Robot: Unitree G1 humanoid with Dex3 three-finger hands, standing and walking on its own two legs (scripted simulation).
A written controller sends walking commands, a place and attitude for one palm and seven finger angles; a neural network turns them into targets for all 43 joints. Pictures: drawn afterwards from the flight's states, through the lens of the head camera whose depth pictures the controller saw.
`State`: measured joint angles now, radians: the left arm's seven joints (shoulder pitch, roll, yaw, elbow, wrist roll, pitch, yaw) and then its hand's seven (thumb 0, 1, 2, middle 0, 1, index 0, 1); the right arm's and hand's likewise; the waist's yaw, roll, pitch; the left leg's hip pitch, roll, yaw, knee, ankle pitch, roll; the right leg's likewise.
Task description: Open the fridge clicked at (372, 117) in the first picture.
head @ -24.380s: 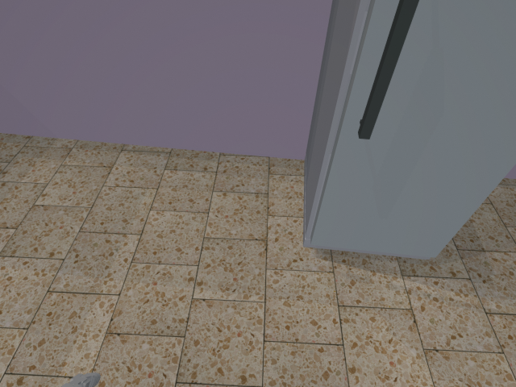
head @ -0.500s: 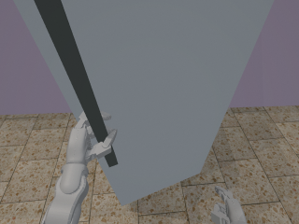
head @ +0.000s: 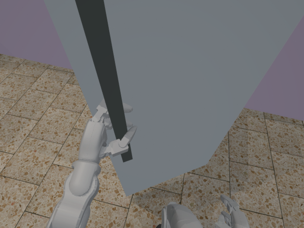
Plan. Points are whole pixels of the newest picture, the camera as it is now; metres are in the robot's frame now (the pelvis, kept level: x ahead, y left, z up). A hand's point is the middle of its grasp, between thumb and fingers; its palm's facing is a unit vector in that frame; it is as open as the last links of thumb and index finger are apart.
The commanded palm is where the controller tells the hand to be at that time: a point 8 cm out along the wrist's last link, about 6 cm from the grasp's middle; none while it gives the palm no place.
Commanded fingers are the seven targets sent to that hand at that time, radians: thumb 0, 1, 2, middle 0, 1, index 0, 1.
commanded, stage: walk backward, drawing the door open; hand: left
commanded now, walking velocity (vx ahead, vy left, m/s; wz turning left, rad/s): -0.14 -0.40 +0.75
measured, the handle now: (110, 94) +0.34 +0.07 +0.21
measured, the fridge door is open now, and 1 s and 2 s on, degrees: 38 65 75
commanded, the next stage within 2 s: stop walking and hold the door back in 1.04 s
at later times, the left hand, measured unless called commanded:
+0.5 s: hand (159, 178) +0.20 -0.01 +0.12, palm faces +0.36 -0.91 -0.19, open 7.3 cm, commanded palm +0.15 +0.02 +0.13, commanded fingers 0.00 0.90 0.90 -0.45 -1.40 -0.45 -1.40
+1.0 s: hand (222, 218) +0.13 -0.11 +0.12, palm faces +0.81 -0.54 -0.24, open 7.0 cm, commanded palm +0.06 -0.11 +0.13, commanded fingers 0.00 0.90 0.90 -0.45 -1.40 -0.45 -1.40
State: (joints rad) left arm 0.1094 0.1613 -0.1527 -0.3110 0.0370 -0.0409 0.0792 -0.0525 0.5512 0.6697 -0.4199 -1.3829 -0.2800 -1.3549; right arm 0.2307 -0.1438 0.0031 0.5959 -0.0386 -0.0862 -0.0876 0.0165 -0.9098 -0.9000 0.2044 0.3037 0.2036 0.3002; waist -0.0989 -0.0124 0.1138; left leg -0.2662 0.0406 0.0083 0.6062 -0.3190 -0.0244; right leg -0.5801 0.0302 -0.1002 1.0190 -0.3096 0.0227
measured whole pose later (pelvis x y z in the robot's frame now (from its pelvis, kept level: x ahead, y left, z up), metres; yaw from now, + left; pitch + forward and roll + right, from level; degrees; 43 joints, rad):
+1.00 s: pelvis +0.06 -0.45 +0.01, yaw +46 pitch -1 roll -1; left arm 0.15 0.26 0.14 -0.35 -0.02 -0.04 0.09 -0.02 0.59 0.80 -0.43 -1.37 -0.21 -1.37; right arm 0.16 -0.15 -0.01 0.61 -0.02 -0.12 -0.07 0.02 -0.91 -0.90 0.21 0.30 0.20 0.30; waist -0.01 -0.01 0.19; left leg -0.28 0.10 0.00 0.54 -0.23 -0.06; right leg -0.51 0.00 -0.04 1.00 -0.40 0.05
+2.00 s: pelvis +0.11 -0.71 +0.00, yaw +59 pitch -3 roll +1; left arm -0.83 0.57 0.40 1.22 -0.01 -0.20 0.02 -0.02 0.57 0.77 -0.35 -1.27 -0.45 -1.40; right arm 0.33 -0.32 -0.01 0.86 0.05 -0.09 -0.10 0.02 -0.91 -0.90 0.21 0.30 0.21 0.30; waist -0.10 0.03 0.15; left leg -0.48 0.01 -0.01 1.10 -0.45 -0.01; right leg -0.34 -0.02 0.00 0.63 -0.24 -0.01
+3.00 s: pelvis +0.09 -0.67 +0.01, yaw +57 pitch +5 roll +0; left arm -0.89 0.57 0.42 1.19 0.10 -0.14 -0.06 -0.03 0.54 0.73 -0.35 -1.32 -0.45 -1.40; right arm 0.33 -0.29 -0.01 0.72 0.00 -0.13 -0.06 0.01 -0.91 -0.90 0.21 0.30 0.21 0.30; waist -0.10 -0.04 -0.01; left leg -0.39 0.04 0.06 0.55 -0.23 -0.01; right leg -0.38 -0.01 -0.01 0.55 -0.25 0.00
